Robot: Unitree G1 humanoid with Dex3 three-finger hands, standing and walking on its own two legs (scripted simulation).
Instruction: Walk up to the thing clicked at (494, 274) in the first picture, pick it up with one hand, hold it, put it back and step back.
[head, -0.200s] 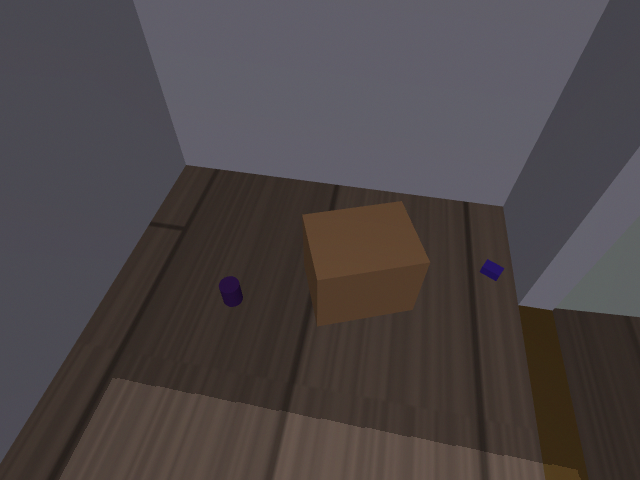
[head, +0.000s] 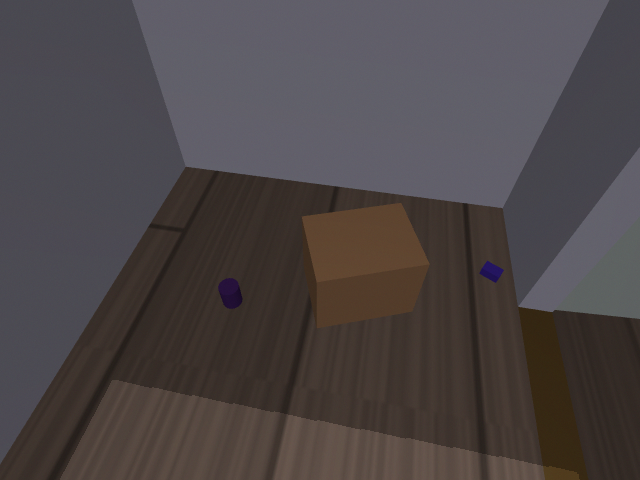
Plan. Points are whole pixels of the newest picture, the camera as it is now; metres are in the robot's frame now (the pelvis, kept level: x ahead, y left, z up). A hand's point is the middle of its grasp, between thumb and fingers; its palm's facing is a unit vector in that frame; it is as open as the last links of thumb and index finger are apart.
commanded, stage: stand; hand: left
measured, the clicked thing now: (491, 271) +0.94 -0.66 -0.77
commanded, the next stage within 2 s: walk up in 0.92 s
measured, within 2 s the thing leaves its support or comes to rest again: neither
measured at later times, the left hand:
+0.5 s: hand out of the picture +0.08 +0.25 -0.16, palm faces -0.02 -0.94 -0.33, open 7.4 cm
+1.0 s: hand out of the picture +0.08 +0.25 -0.16, palm faces -0.08 -0.94 -0.32, open 7.4 cm
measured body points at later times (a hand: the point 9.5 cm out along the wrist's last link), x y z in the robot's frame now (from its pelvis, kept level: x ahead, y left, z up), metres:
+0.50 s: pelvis +0.00 +0.00 +0.00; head +0.02 +0.00 +0.45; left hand +0.08 +0.30 -0.13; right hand +0.08 -0.30 -0.13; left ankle +0.00 +0.12 -0.75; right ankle -0.01 -0.12 -0.75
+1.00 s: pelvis +0.00 -0.01 -0.01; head +0.02 -0.01 +0.44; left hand +0.08 +0.30 -0.13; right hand +0.08 -0.31 -0.13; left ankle +0.00 +0.12 -0.75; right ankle -0.01 -0.12 -0.74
